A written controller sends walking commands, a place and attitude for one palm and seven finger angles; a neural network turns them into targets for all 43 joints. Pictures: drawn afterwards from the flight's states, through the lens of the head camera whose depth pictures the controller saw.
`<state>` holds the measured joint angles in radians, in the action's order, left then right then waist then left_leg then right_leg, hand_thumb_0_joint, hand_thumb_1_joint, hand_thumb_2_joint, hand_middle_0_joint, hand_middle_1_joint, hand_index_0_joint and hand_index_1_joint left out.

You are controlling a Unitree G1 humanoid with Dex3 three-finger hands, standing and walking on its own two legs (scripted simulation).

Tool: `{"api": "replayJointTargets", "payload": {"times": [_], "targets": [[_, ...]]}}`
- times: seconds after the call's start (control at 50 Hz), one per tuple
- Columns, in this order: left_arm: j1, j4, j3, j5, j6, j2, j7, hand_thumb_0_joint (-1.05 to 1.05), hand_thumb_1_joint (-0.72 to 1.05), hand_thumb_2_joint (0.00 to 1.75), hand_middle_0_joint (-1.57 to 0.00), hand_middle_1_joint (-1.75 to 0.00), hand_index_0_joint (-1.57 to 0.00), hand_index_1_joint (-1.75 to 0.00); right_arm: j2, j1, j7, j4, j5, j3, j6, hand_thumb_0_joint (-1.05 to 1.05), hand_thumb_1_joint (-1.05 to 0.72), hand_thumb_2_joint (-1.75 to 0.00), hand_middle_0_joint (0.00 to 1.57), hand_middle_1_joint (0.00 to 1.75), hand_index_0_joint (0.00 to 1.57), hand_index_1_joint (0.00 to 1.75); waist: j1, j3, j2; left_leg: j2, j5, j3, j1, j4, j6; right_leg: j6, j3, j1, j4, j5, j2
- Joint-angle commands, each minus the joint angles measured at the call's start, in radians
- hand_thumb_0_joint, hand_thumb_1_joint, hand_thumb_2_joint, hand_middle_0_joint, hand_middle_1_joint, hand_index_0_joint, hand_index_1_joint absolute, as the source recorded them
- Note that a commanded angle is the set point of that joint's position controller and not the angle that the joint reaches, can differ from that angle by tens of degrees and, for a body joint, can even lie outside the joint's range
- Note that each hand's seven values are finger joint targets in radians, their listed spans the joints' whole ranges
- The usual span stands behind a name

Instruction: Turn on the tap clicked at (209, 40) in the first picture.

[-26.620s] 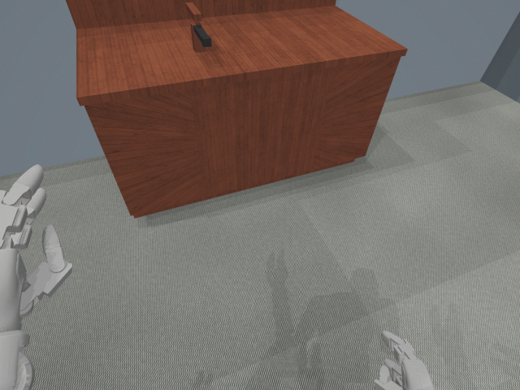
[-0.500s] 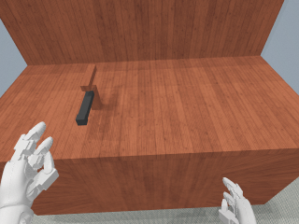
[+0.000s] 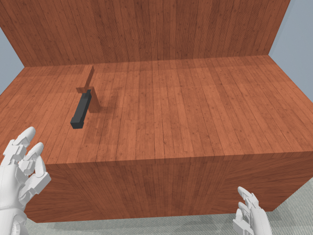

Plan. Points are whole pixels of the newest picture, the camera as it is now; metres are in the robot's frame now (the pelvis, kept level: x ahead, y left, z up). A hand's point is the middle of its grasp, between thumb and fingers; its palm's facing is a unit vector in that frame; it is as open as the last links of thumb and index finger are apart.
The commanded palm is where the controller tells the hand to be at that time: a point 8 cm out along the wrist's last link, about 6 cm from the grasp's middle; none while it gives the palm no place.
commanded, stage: reach beside the lever's end, fingers flat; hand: left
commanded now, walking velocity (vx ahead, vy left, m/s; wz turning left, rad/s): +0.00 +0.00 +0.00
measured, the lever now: (77, 122) +0.40 +0.31 +0.05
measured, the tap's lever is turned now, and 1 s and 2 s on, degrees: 0 0 0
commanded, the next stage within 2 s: push the lever round in 1.98 s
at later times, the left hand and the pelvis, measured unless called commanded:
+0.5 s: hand (50, 154) +0.25 +0.29 +0.11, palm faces +0.42 -0.90 -0.12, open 7.5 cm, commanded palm +0.22 +0.33 +0.11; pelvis +0.01 +0.02 +0.00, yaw -1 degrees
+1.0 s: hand (58, 143) +0.30 +0.30 +0.09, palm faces +0.39 -0.92 -0.09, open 7.7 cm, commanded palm +0.26 +0.34 +0.08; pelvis +0.00 +0.04 +0.00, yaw -1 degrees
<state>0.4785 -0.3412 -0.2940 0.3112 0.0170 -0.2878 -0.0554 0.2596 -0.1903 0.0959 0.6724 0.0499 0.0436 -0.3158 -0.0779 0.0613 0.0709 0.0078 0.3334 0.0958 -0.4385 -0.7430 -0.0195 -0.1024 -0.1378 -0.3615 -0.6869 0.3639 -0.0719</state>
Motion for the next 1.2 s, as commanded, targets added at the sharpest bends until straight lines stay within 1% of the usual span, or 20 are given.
{"api": "replayJointTargets", "payload": {"times": [0.0,0.1,0.12,0.26,0.32,0.4,0.48,0.5,0.66,0.76,0.9,0.96,0.98,1.0,1.02,1.06,1.08,1.12,1.16,1.18], "targets": [[-0.166,-0.166,-0.128,0.007,0.100,-0.189,0.010,0.00,0.90,0.90,-0.20,-0.30,-0.20,-0.30,0.101,0.127,0.012,-0.154,0.006,-0.039,-0.063,0.00,-0.90,-0.90,0.20,0.30,0.20,0.30,0.025,0.074,-0.010,0.002,-0.059,-0.012,0.003,0.051,0.045,0.105,0.225,0.015,0.210,-0.085,0.140],[-0.220,-0.086,-0.109,0.009,0.097,-0.183,0.043,0.00,0.90,0.90,-0.20,-0.30,-0.20,-0.30,0.112,0.119,0.018,-0.148,0.009,-0.043,-0.071,0.00,-0.90,-0.90,0.20,0.30,0.20,0.30,0.033,0.084,-0.072,-0.001,-0.080,-0.010,0.007,0.061,0.049,0.113,0.217,0.028,0.198,-0.148,0.139],[-0.212,-0.073,-0.130,0.010,0.095,-0.196,0.044,0.00,0.90,0.90,-0.20,-0.30,-0.20,-0.30,0.116,0.113,0.018,-0.147,0.010,-0.049,-0.071,0.00,-0.90,-0.90,0.20,0.30,0.20,0.30,0.022,0.106,-0.078,0.000,-0.093,-0.012,0.013,0.069,0.051,0.110,0.201,0.036,0.191,-0.158,0.130],[-0.226,-0.039,-0.176,-0.006,0.103,-0.219,0.016,0.00,0.90,0.90,-0.20,-0.29,-0.20,-0.29,0.116,0.096,0.014,-0.151,0.001,-0.051,-0.062,0.00,-0.90,-0.90,0.20,0.30,0.20,0.30,0.007,0.133,-0.042,0.008,-0.161,-0.028,0.040,0.092,0.051,0.103,0.160,0.053,0.156,-0.259,0.110],[-0.230,-0.008,-0.183,-0.011,0.127,-0.215,0.008,0.00,0.90,0.90,-0.19,-0.28,-0.19,-0.28,0.118,0.079,0.008,-0.153,-0.006,-0.055,-0.053,0.00,-0.90,-0.90,0.20,0.30,0.20,0.30,0.016,0.147,-0.058,0.007,-0.192,-0.033,0.047,0.093,0.053,0.103,0.143,0.050,0.140,-0.306,0.102],[-0.320,0.030,-0.154,-0.020,0.160,-0.200,0.017,0.00,0.90,0.90,-0.19,-0.27,-0.19,-0.27,0.121,0.077,0.008,-0.140,-0.007,-0.054,-0.051,0.00,-0.90,-0.90,0.20,0.30,0.20,0.30,0.038,0.134,-0.011,0.009,-0.183,-0.034,0.060,0.099,0.053,0.094,0.127,0.017,0.138,-0.269,0.091],[-0.378,0.087,-0.135,-0.023,0.174,-0.195,0.040,0.00,0.90,0.90,-0.19,-0.26,-0.19,-0.26,0.131,0.069,0.013,-0.127,-0.006,-0.057,-0.051,0.00,-0.90,-0.90,0.20,0.30,0.20,0.30,0.050,0.155,-0.034,0.008,-0.179,-0.025,0.073,0.105,0.054,0.090,0.115,0.003,0.134,-0.250,0.082],[-0.407,0.091,-0.106,-0.023,0.178,-0.178,0.048,0.00,0.90,0.90,-0.19,-0.26,-0.19,-0.26,0.133,0.073,0.012,-0.131,-0.008,-0.055,-0.053,0.00,-0.90,-0.90,0.20,0.30,0.20,0.30,0.052,0.153,-0.031,0.009,-0.178,-0.022,0.076,0.107,0.054,0.089,0.115,-0.001,0.134,-0.249,0.082],[-0.421,0.158,-0.163,-0.048,0.192,-0.222,0.027,0.00,0.90,0.90,-0.18,-0.24,-0.18,-0.24,0.130,0.070,0.003,-0.130,-0.016,-0.061,-0.030,0.00,-0.90,-0.90,0.20,0.30,0.20,0.30,0.024,0.208,-0.011,0.005,-0.246,-0.013,0.100,0.121,0.036,0.078,0.093,0.019,0.109,-0.279,0.071],[-0.518,0.219,-0.142,-0.062,0.207,-0.211,0.012,0.00,0.90,0.90,-0.18,-0.22,-0.18,-0.22,0.132,0.072,-0.001,-0.126,-0.016,-0.059,-0.008,0.00,-0.90,-0.90,0.20,0.30,0.20,0.30,0.046,0.161,-0.021,0.002,-0.201,-0.008,0.078,0.122,0.034,0.077,0.092,-0.026,0.111,-0.221,0.065],[-0.643,0.262,-0.081,-0.087,0.241,-0.186,0.008,0.00,0.90,0.90,-0.17,-0.21,-0.17,-0.21,0.137,0.064,-0.003,-0.125,-0.024,-0.061,0.006,0.00,-0.90,-0.90,0.20,0.30,0.20,0.30,0.065,0.201,0.017,0.000,-0.162,0.007,0.094,0.118,0.024,0.071,0.090,-0.067,0.094,-0.162,0.059],[-0.640,0.301,-0.107,-0.095,0.256,-0.210,0.000,0.00,0.90,0.90,-0.17,-0.20,-0.17,-0.20,0.140,0.055,-0.006,-0.119,-0.026,-0.065,0.016,0.00,-0.90,-0.90,0.20,0.30,0.20,0.30,0.054,0.223,0.007,-0.001,-0.187,0.011,0.091,0.113,0.016,0.070,0.088,-0.060,0.081,-0.176,0.056],[-0.660,0.316,-0.075,-0.095,0.257,-0.180,0.000,0.00,0.90,0.90,-0.17,-0.20,-0.17,-0.20,0.139,0.053,-0.008,-0.120,-0.027,-0.064,0.020,0.00,-0.90,-0.90,0.20,0.30,0.20,0.30,0.066,0.220,0.002,-0.001,-0.166,0.011,0.086,0.110,0.017,0.073,0.086,-0.077,0.078,-0.161,0.057],[-0.678,0.353,-0.107,-0.095,0.257,-0.215,-0.005,0.00,0.90,0.90,-0.16,-0.19,-0.16,-0.19,0.143,0.052,-0.007,-0.116,-0.025,-0.064,0.026,0.00,-0.90,-0.90,0.20,0.30,0.20,0.30,0.064,0.198,-0.015,-0.004,-0.140,0.015,0.063,0.114,0.017,0.072,0.086,-0.084,0.080,-0.143,0.056],[-0.721,0.361,-0.082,-0.096,0.258,-0.196,-0.003,0.00,0.90,0.90,-0.16,-0.19,-0.16,-0.19,0.143,0.056,-0.007,-0.117,-0.026,-0.061,0.030,0.00,-0.90,-0.90,0.20,0.30,0.20,0.30,0.074,0.198,-0.005,0.000,-0.124,0.013,0.060,0.112,0.019,0.073,0.088,-0.095,0.079,-0.135,0.057],[-0.720,0.412,-0.148,-0.103,0.255,-0.261,-0.015,0.00,0.90,0.90,-0.16,-0.19,-0.16,-0.19,0.148,0.050,-0.003,-0.111,-0.024,-0.064,0.044,0.00,-0.90,-0.90,0.20,0.30,0.20,0.30,0.060,0.194,-0.024,0.001,-0.104,0.008,0.035,0.112,0.027,0.074,0.094,-0.082,0.084,-0.123,0.056],[-0.743,0.419,-0.121,-0.100,0.255,-0.233,-0.014,0.00,0.90,0.90,-0.16,-0.18,-0.16,-0.18,0.145,0.046,-0.004,-0.118,-0.026,-0.062,0.050,0.00,-0.90,-0.90,0.20,0.30,0.20,0.30,0.068,0.210,-0.027,0.005,-0.105,0.005,0.033,0.107,0.030,0.076,0.096,-0.078,0.081,-0.128,0.058],[-0.799,0.415,-0.124,-0.106,0.268,-0.248,-0.011,0.00,0.90,0.90,-0.16,-0.18,-0.16,-0.18,0.143,0.044,-0.005,-0.120,-0.029,-0.063,0.056,0.00,-0.90,-0.90,0.20,0.30,0.20,0.30,0.068,0.239,0.020,0.005,-0.124,0.001,0.044,0.098,0.026,0.074,0.098,-0.080,0.071,-0.142,0.059],[-0.787,0.461,-0.177,-0.116,0.280,-0.304,-0.015,0.00,0.90,0.90,-0.16,-0.17,-0.16,-0.17,0.148,0.028,-0.006,-0.109,-0.031,-0.066,0.067,0.00,-0.90,-0.90,0.20,0.30,0.20,0.30,0.060,0.247,0.017,0.001,-0.145,0.004,0.036,0.089,0.026,0.071,0.099,-0.074,0.063,-0.154,0.054],[-0.797,0.460,-0.144,-0.114,0.289,-0.265,-0.011,0.00,0.90,0.90,-0.16,-0.17,-0.16,-0.17,0.143,0.024,-0.008,-0.115,-0.033,-0.067,0.072,0.00,-0.90,-0.90,0.20,0.30,0.20,0.30,0.069,0.260,0.023,0.004,-0.153,-0.002,0.040,0.082,0.029,0.073,0.100,-0.078,0.058,-0.167,0.055]]}}
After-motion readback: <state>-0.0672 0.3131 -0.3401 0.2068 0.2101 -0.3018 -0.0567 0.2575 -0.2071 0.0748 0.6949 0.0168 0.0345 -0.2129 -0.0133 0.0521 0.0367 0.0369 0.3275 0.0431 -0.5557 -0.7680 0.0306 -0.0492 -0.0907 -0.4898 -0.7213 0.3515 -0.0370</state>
